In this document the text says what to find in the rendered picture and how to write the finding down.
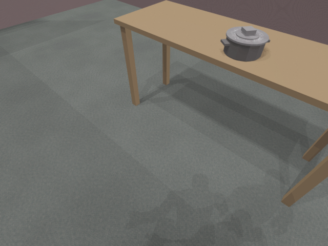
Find pot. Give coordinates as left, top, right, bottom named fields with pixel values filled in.
left=221, top=38, right=270, bottom=62

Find table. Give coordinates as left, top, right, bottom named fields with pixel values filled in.
left=114, top=0, right=328, bottom=207

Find lid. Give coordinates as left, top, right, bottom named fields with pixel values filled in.
left=226, top=27, right=269, bottom=46

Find knob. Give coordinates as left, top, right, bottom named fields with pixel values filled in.
left=241, top=26, right=257, bottom=35

